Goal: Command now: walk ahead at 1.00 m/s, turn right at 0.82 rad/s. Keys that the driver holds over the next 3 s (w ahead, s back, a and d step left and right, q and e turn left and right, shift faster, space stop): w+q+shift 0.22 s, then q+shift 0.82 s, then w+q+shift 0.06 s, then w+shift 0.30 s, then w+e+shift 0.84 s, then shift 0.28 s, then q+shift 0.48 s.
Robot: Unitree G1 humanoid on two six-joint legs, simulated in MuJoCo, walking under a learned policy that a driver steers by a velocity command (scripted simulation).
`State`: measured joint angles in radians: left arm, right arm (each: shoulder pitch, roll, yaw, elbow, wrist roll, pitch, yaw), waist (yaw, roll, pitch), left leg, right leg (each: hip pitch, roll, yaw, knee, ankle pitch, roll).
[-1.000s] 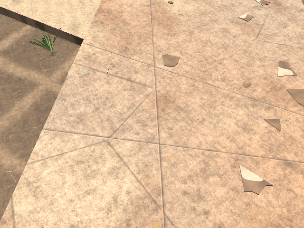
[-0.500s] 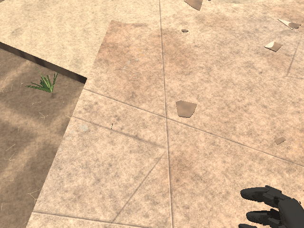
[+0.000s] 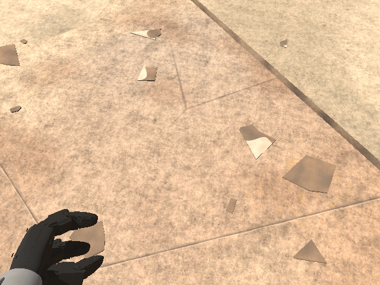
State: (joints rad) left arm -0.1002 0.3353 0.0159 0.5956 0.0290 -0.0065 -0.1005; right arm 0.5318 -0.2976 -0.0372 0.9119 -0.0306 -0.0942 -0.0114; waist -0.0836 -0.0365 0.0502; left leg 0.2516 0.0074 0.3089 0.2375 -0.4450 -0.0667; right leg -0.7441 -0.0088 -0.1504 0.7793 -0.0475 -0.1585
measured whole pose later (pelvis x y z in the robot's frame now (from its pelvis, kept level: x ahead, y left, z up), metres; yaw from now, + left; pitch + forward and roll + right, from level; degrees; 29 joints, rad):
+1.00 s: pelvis +0.64 +0.01 +0.02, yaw +35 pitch +2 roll -1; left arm 0.07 0.31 0.07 0.69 0.00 -0.06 0.02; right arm 0.19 -0.35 -0.10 0.55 0.03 0.07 -0.06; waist -0.02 0.00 0.04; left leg -0.27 -0.28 -0.45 0.57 -0.24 0.07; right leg -0.43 0.09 0.22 0.53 -0.16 0.07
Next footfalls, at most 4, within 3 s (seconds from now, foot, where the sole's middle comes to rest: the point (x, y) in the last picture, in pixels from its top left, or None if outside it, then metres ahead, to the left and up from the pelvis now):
0.06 right None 0.24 -0.03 -0.75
0.46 left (161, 229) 0.64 0.08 -0.75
1.02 right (184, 184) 0.82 -0.02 -0.75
1.48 left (123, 227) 0.66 0.21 -0.75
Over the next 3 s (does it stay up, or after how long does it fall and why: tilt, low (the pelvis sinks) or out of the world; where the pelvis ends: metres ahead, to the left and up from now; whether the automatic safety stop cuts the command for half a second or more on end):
stays up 1.50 0.59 0.03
